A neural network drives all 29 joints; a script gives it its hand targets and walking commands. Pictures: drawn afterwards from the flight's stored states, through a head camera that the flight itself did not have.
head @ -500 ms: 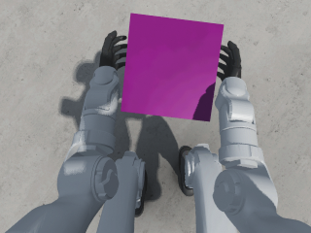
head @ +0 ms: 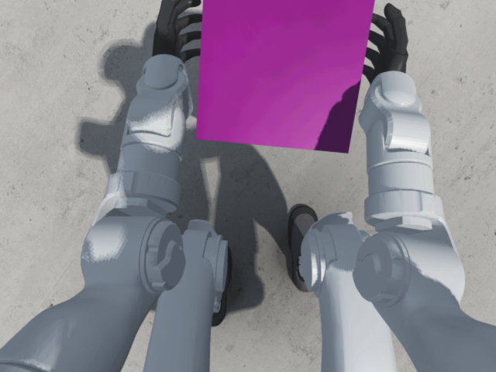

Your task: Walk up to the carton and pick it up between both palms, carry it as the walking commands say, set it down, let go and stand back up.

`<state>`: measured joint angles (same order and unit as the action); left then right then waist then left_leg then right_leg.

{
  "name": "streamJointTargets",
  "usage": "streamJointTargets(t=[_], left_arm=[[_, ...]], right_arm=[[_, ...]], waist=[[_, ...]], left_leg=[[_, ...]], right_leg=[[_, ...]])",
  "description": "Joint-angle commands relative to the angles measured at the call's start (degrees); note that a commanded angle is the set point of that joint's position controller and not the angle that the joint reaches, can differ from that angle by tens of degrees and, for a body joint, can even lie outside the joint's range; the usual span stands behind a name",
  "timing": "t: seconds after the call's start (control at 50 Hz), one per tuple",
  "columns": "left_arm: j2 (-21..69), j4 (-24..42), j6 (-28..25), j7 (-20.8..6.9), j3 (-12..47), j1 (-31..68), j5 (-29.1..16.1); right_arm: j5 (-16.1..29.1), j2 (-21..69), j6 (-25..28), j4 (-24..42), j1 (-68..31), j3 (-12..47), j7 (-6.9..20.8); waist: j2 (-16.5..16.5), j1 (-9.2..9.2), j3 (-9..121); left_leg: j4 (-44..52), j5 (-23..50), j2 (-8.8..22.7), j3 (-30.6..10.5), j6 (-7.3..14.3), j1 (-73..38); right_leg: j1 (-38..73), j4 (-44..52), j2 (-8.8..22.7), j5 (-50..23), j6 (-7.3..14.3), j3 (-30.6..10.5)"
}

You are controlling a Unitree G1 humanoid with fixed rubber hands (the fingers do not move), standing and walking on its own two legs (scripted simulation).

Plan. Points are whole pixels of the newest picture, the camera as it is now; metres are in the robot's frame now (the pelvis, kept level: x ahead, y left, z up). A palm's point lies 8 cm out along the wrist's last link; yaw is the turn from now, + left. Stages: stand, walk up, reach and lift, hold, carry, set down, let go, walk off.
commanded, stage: set down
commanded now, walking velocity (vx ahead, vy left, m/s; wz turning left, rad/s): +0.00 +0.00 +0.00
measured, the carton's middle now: (272, 74) +0.54 -0.06 -0.21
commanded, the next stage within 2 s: none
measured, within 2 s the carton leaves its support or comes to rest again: rests again in 1.76 s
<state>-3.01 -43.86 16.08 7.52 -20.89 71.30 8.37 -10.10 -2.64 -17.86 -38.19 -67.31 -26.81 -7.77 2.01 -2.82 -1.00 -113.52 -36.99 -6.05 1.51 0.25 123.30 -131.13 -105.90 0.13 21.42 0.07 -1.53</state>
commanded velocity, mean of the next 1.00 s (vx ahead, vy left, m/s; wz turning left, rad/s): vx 0.00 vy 0.00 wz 0.00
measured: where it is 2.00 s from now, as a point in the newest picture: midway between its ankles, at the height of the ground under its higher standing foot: (259, 279)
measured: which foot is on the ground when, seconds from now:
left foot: down 0.00-1.00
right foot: down 0.00-1.00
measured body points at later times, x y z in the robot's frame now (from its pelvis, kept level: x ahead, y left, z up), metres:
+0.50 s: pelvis +0.00 +0.00 -0.04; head +0.36 -0.02 +0.22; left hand +0.57 +0.08 -0.21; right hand +0.55 -0.21 -0.19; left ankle +0.07 +0.10 -0.40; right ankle +0.15 -0.12 -0.40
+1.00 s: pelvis +0.00 +0.00 -0.06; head +0.36 -0.01 +0.21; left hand +0.57 +0.08 -0.21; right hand +0.54 -0.21 -0.21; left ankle +0.07 +0.10 -0.40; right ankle +0.15 -0.12 -0.40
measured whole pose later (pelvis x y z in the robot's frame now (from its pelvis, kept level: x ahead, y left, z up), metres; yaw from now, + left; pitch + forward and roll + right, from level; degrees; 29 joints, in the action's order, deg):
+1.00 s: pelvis +0.00 +0.00 -0.06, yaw +0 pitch +41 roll +1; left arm -9.2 -53.2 14.2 6.7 -14.7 81.8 4.0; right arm -3.7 -13.5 -14.2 -55.1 -81.4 -23.9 -3.8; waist 0.3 -4.7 -13.8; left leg -125.9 -39.2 -7.4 1.7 0.3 127.6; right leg -135.4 -117.4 0.6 22.9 -0.7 -1.4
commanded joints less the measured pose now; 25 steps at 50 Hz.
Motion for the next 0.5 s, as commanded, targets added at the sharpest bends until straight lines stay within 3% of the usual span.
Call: streamJointTargets(t=[0.0, 0.16, 0.32, 0.48], left_arm=[[53.1, 0.7, -1.3, -16.0, 27.1, 34.7, -8.1], [50.6, 0.1, -2.2, -15.6, 27.9, 37.7, -9.8], [46.1, -0.5, -3.6, -15.5, 25.6, 39.8, -9.1], [46.2, 4.5, -5.0, -14.7, 30.3, 44.2, -12.8]], right_arm=[[8.7, 49.9, 2.1, 0.4, -38.9, 30.1, 16.7], [10.4, 47.7, 2.9, -1.0, -41.2, 30.0, 16.8], [10.8, 48.2, 3.3, -8.1, -38.3, 26.2, 17.6], [13.6, 50.6, 4.1, -8.6, -37.7, 27.5, 17.5]], waist=[[-1.1, -1.9, 67.3], [-0.7, -2.43, 65.0], [0.6, -0.97, 57.4], [1.6, -1.57, 64.1]], left_leg=[[12.8, 14.9, -4.8, 0.2, -0.4, -16.3], [9.4, 15.4, -4.5, 0.3, -0.3, -15.3], [6.8, 15.1, -4.0, 0.3, 0.0, -11.7], [4.2, 20.5, -3.6, 0.3, -0.7, -15.4]], right_leg=[[54.6, 0.0, -6.8, -16.4, -0.2, 4.2], [53.9, -3.7, -6.1, -17.9, 0.0, 3.9], [50.3, -6.9, -5.9, -18.3, 0.2, 2.8], [53.1, -10.2, -5.7, -24.0, -0.1, 3.2]])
